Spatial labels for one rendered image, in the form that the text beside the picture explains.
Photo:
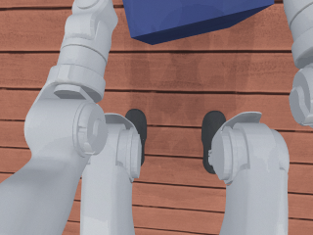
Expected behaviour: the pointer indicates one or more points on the robot left upper arm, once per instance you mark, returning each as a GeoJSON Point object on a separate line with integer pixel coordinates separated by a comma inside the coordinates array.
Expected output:
{"type": "Point", "coordinates": [62, 135]}

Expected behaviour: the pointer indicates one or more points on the robot shin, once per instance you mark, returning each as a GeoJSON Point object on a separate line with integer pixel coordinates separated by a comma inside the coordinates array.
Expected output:
{"type": "Point", "coordinates": [118, 119]}
{"type": "Point", "coordinates": [252, 117]}

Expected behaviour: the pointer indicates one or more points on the right robot forearm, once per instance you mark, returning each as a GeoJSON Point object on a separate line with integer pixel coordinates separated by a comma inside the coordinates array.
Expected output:
{"type": "Point", "coordinates": [299, 15]}

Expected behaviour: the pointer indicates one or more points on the robot right shin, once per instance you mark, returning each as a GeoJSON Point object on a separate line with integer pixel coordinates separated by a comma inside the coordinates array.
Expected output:
{"type": "Point", "coordinates": [252, 117]}

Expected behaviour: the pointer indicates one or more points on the carton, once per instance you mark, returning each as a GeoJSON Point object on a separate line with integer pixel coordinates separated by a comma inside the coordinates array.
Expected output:
{"type": "Point", "coordinates": [159, 21]}

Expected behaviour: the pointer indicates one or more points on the robot left shin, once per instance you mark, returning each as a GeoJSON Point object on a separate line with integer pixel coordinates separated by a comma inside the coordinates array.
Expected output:
{"type": "Point", "coordinates": [118, 119]}

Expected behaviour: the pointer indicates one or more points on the robot right upper arm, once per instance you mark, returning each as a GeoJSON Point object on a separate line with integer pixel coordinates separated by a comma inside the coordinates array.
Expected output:
{"type": "Point", "coordinates": [301, 96]}

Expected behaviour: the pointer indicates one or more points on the left robot forearm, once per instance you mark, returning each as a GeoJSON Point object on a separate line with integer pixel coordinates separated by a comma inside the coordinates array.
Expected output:
{"type": "Point", "coordinates": [79, 73]}

